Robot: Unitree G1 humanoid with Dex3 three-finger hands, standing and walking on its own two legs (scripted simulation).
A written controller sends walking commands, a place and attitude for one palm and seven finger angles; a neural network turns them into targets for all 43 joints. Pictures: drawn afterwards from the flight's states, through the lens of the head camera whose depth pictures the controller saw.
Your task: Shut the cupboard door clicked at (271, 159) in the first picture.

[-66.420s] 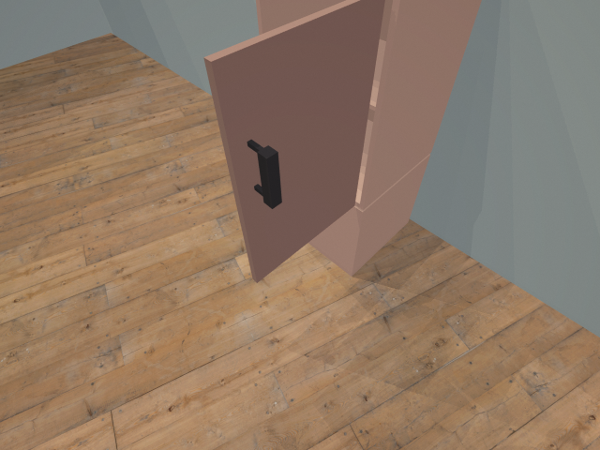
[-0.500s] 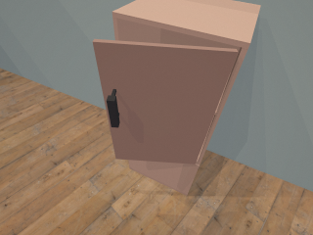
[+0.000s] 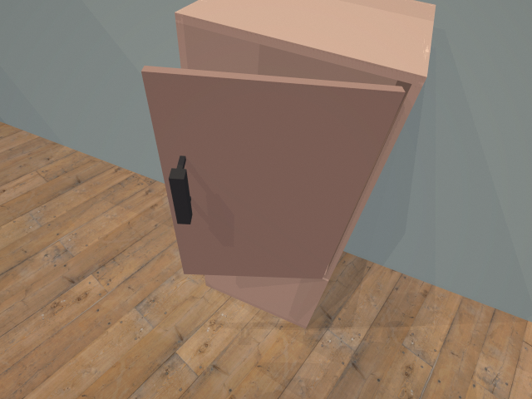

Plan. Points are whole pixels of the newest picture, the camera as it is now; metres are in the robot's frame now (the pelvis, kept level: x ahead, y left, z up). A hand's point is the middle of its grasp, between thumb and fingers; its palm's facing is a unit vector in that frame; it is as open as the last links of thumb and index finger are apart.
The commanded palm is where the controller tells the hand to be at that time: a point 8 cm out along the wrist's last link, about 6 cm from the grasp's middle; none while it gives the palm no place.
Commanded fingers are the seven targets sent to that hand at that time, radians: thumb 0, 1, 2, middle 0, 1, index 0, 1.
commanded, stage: come to a stop and stand still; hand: left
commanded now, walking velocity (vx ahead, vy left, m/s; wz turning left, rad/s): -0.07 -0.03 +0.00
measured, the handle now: (183, 189) +0.47 +0.18 +0.02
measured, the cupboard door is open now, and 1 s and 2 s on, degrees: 23 23 23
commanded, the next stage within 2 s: look again from close up in 1.26 s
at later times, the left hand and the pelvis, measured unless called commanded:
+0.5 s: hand out of the picture +0.01 +0.11 -0.18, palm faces +0.01 -0.99 -0.17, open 7.3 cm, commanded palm none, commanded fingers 0.00 0.90 0.90 -0.20 -0.30 -0.20 -0.30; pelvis +0.02 -0.05 +0.00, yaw +0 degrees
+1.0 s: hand out of the picture +0.01 +0.07 -0.18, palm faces +0.05 -0.99 -0.15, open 7.4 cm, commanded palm none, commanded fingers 0.00 0.90 0.90 -0.20 -0.30 -0.20 -0.30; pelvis +0.04 -0.08 +0.00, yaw +1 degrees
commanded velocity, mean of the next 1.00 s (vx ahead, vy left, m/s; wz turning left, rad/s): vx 0.00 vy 0.00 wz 0.00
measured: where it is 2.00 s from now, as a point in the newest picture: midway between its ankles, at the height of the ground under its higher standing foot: outside the picture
